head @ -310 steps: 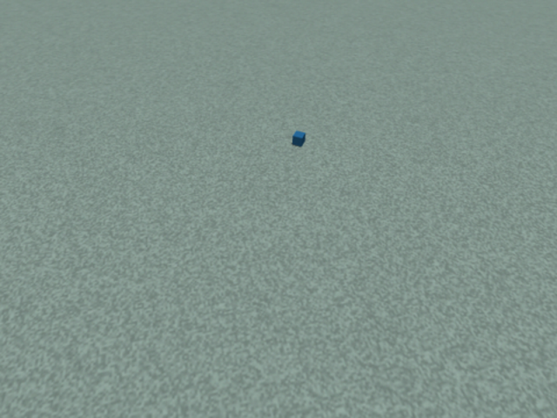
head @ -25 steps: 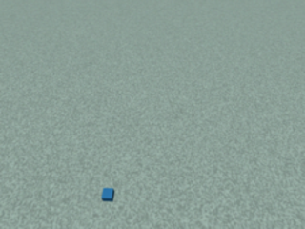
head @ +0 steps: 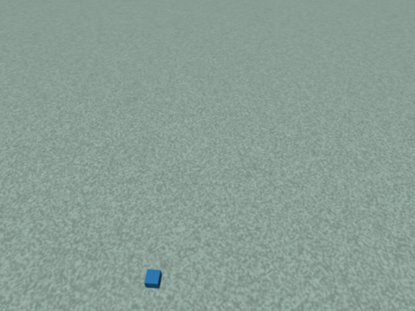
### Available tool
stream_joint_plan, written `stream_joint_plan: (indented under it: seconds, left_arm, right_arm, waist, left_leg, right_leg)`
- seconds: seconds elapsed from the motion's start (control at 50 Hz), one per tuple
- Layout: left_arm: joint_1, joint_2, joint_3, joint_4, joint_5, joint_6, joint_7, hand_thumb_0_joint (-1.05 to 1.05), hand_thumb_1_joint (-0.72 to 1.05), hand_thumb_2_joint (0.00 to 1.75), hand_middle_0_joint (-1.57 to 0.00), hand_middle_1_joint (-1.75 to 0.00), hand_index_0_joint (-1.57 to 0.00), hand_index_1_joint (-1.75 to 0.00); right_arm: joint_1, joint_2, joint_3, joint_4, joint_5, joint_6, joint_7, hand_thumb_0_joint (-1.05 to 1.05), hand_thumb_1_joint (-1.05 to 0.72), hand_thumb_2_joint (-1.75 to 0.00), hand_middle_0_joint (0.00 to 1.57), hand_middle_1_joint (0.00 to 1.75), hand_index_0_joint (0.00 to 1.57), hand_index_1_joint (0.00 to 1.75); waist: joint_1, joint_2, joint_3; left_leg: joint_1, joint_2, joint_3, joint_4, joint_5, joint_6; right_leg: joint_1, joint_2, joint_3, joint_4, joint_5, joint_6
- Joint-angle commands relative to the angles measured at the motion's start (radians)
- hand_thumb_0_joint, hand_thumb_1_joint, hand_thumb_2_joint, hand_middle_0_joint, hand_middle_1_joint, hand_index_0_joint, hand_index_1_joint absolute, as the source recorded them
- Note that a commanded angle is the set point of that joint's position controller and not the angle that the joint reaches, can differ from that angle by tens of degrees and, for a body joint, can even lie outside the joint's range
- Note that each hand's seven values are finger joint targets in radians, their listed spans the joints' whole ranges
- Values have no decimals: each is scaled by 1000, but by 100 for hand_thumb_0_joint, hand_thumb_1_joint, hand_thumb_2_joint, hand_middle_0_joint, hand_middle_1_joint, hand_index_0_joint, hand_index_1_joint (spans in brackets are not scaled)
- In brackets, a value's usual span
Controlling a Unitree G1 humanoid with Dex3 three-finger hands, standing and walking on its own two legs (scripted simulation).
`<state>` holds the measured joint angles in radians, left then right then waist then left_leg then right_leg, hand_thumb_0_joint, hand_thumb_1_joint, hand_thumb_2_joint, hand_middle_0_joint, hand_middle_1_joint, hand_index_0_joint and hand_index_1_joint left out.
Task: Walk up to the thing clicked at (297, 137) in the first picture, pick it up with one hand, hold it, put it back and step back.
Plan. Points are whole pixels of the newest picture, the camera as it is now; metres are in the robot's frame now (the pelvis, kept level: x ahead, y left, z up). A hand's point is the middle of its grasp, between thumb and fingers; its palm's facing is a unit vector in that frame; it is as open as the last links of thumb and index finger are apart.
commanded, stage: walk up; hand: left
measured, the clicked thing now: (153, 278) +0.44 +0.25 -0.75
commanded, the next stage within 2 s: stand in 1.50 s
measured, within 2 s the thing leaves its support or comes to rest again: neither
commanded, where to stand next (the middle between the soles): +0.05 +0.03 m, yaw -3 degrees
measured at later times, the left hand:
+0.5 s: hand out of the picture +0.10 +0.28 -0.16, palm faces +0.00 -0.95 -0.32, open 7.4 cm
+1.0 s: hand out of the picture +0.13 +0.28 -0.16, palm faces -0.03 -0.95 -0.32, open 7.4 cm
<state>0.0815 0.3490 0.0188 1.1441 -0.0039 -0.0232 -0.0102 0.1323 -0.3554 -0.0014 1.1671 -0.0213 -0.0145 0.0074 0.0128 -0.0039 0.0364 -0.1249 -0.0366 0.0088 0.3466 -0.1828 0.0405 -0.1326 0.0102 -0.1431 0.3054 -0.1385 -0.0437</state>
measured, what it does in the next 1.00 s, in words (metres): stands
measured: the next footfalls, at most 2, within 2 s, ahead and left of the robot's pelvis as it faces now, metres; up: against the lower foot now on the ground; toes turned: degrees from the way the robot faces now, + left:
none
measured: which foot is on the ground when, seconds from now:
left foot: down 0.00-1.00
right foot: down 0.00-1.00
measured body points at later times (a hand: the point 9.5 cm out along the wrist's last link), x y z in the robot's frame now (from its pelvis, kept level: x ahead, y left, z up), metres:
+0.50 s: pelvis +0.02 +0.03 +0.00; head +0.03 +0.04 +0.45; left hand +0.10 +0.33 -0.14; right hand +0.11 -0.27 -0.12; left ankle +0.00 +0.09 -0.75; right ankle +0.02 -0.09 -0.75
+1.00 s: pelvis +0.04 +0.03 +0.00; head +0.05 +0.04 +0.45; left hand +0.13 +0.33 -0.14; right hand +0.11 -0.27 -0.13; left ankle +0.00 +0.09 -0.75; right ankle +0.02 -0.09 -0.75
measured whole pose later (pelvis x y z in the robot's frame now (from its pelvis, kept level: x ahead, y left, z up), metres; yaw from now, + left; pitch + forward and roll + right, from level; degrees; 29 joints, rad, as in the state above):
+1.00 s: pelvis +0.04 +0.03 +0.00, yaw -1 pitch -1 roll +0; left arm 0.06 0.35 0.01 1.15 0.01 0.00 0.00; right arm 0.08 -0.33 -0.02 1.15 -0.02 -0.01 -0.01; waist -0.01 -0.02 0.05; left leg -0.03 -0.08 0.03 0.22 -0.17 0.08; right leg -0.09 -0.03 -0.11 0.28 -0.16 0.01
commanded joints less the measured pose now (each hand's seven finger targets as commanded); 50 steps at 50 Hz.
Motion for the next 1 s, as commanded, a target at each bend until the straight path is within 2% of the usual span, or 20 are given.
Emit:
stream_joint_plan:
  seconds: [0.0,0.1,0.3,0.34,0.38,0.44,0.5,0.52,0.54,0.66,0.68,0.7,0.8,0.82,0.86,0.88,0.98]
  left_arm:
    - [-63,210,39,-48,0,-18,15,0,90,90,-20,-30,-20,-30]
    - [-67,201,36,-37,2,-16,17,0,90,90,-20,-30,-20,-30]
    - [-71,193,30,-26,6,-10,18,0,90,90,-20,-30,-20,-30]
    - [-66,193,31,-30,7,-10,18,0,90,90,-20,-30,-20,-30]
    - [-69,195,30,-33,6,-8,17,0,90,90,-20,-30,-20,-30]
    - [-64,196,28,-31,8,-7,18,0,90,90,-20,-30,-20,-30]
    - [-75,200,28,-34,7,-4,19,0,90,90,-20,-30,-20,-30]
    - [-65,194,26,-31,7,-2,19,0,90,90,-20,-30,-20,-30]
    - [-69,199,27,-33,7,0,19,0,90,90,-20,-30,-20,-30]
    - [-54,194,27,-38,10,0,21,0,90,90,-20,-30,-20,-30]
    - [-59,200,28,-42,11,0,22,0,90,90,-20,-30,-20,-30]
    - [-52,194,27,-39,10,2,23,0,90,90,-20,-30,-20,-30]
    - [-61,196,29,-43,9,7,24,0,90,90,-20,-30,-20,-30]
    - [-61,195,28,-46,10,6,24,0,90,90,-20,-30,-20,-30]
    - [-69,193,27,-45,10,7,24,0,90,90,-20,-30,-20,-30]
    - [-67,193,28,-44,10,8,25,0,90,90,-20,-30,-20,-30]
    - [-70,190,29,-50,13,2,25,0,90,90,-20,-30,-20,-30]
  right_arm:
    - [-63,-220,-38,-52,9,-29,-22,0,-90,-90,20,30,20,30]
    - [-79,-212,-40,-50,9,-30,-24,0,-90,-90,20,30,20,30]
    - [-110,-203,-45,-55,6,-29,-23,0,-90,-90,20,30,20,30]
    - [-108,-206,-46,-60,6,-31,-23,0,-90,-90,20,30,20,30]
    - [-110,-205,-46,-63,6,-31,-24,0,-90,-90,20,30,20,30]
    - [-114,-202,-48,-67,7,-30,-23,0,-90,-90,20,30,20,30]
    - [-104,-208,-51,-66,5,-28,-26,0,-90,-90,20,30,20,30]
    - [-111,-205,-52,-66,7,-28,-27,0,-90,-90,20,30,20,30]
    - [-102,-210,-55,-66,6,-26,-28,0,-90,-90,20,30,20,30]
    - [-109,-199,-54,-76,10,-24,-29,0,-90,-90,20,30,20,30]
    - [-108,-204,-55,-77,8,-23,-30,0,-90,-90,20,30,20,30]
    - [-114,-202,-55,-77,9,-22,-30,0,-90,-90,20,30,20,30]
    - [-96,-204,-57,-74,8,-19,-32,0,-90,-90,20,30,20,30]
    - [-96,-203,-57,-76,9,-20,-32,0,-90,-90,20,30,20,30]
    - [-95,-200,-57,-74,8,-20,-32,0,-90,-90,20,30,20,30]
    - [-100,-202,-58,-73,8,-20,-33,0,-90,-90,20,30,20,30]
    - [-96,-195,-53,-78,9,-22,-30,0,-90,-90,20,30,20,30]
  waist:
    - [6,18,-79]
    - [4,6,-91]
    - [2,5,-64]
    - [1,9,-83]
    - [-1,12,-77]
    - [-2,8,-86]
    - [-13,16,-82]
    - [-8,23,-82]
    - [-15,24,-76]
    - [-10,12,-113]
    - [-15,13,-110]
    - [-11,20,-106]
    - [-20,26,-90]
    - [-18,23,-94]
    - [-20,21,-74]
    - [-20,20,-76]
    - [-17,11,-94]
  left_leg:
    - [-38,174,-158,-85,210,-1]
    - [-10,180,-152,-98,235,-2]
    - [5,181,-157,-130,202,-8]
    - [20,182,-151,-127,225,-11]
    - [26,183,-152,-133,244,-27]
    - [46,186,-149,-127,281,-26]
    - [46,183,-148,-136,316,-52]
    - [54,184,-149,-141,304,-47]
    - [55,184,-150,-144,314,-61]
    - [92,180,-138,-119,375,-55]
    - [95,178,-133,-121,389,-68]
    - [92,179,-133,-121,378,-61]
    - [87,179,-141,-134,397,-85]
    - [94,179,-143,-133,395,-79]
    - [78,177,-144,-145,372,-87]
    - [75,178,-148,-150,349,-77]
    - [69,173,-142,-141,344,-67]
  right_leg:
    - [97,-174,187,-66,42,33]
    - [103,-175,184,-63,64,35]
    - [69,-169,182,-61,40,40]
    - [78,-169,180,-58,55,40]
    - [70,-170,180,-54,65,43]
    - [73,-170,178,-53,77,46]
    - [74,-168,176,-51,81,45]
    - [67,-164,170,-47,64,45]
    - [64,-160,166,-47,54,46]
    - [90,-165,165,-48,104,46]
    - [83,-167,161,-43,115,45]
    - [86,-166,159,-44,114,46]
    - [86,-160,157,-45,94,44]
    - [93,-162,160,-47,102,42]
    - [81,-164,162,-47,94,43]
    - [86,-160,160,-45,78,42]
    - [115,-172,170,-50,127,40]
